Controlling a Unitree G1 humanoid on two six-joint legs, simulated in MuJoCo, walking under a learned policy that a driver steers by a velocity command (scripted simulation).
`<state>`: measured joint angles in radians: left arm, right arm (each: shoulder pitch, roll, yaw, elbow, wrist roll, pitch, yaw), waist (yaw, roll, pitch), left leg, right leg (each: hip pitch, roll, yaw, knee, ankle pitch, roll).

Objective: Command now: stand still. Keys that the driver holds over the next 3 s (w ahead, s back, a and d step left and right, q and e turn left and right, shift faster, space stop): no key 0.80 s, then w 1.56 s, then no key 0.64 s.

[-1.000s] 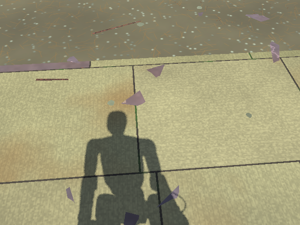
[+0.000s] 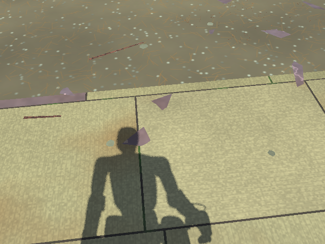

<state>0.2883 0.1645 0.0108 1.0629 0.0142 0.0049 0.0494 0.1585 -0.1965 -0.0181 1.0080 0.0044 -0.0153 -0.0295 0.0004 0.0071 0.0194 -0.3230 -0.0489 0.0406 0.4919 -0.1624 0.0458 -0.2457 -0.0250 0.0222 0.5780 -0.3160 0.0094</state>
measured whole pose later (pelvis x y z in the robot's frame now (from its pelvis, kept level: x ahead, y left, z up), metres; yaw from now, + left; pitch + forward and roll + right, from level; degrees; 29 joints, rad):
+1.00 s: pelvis +0.06 -0.01 +0.00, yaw +2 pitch +0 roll +0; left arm 0.43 0.18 0.05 1.09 -0.02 -0.06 0.03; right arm 0.23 -0.19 -0.04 1.11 0.03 -0.05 -0.02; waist 0.03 -0.02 0.00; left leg -0.39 0.02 0.04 0.84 -0.44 0.07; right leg -0.07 0.02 -0.02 0.43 -0.36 -0.04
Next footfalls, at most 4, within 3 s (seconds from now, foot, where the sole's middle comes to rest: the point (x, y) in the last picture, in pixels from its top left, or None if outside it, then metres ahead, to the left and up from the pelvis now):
1.12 left None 0.17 0.13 -0.77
1.66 right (196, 233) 0.56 -0.09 -0.77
2.20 left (138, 172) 0.85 0.17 -0.77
2.68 right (180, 134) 1.08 -0.04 -0.77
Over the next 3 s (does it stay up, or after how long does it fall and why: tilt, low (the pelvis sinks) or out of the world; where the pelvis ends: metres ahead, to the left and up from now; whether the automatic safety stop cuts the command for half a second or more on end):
stays up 0.95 0.06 0.00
